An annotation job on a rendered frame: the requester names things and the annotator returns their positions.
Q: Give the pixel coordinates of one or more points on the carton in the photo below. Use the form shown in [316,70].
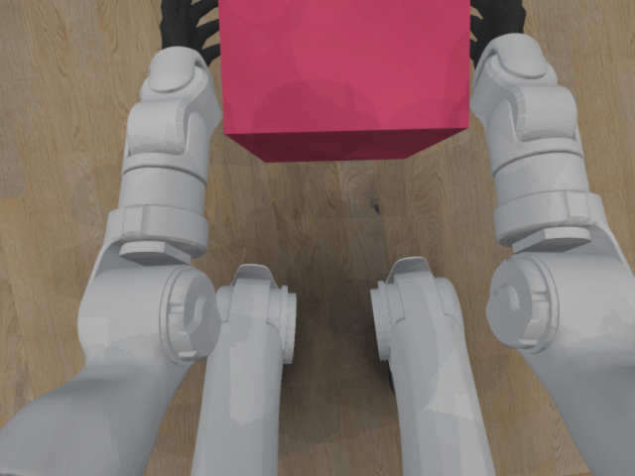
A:
[343,80]

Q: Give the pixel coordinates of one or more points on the right robot forearm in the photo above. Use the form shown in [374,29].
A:
[536,156]

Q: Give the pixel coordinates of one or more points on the robot left hand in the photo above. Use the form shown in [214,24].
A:
[178,26]

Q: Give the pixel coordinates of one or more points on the robot right upper arm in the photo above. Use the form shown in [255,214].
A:
[571,316]

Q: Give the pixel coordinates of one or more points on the robot right hand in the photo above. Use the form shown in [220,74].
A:
[500,17]

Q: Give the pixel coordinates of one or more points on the left robot thigh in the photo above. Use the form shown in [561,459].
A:
[238,425]

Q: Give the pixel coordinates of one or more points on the left robot forearm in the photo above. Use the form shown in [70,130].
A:
[159,220]

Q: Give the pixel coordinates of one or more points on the robot right foot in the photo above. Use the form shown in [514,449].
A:
[391,379]

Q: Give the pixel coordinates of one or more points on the robot left upper arm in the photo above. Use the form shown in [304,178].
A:
[141,329]

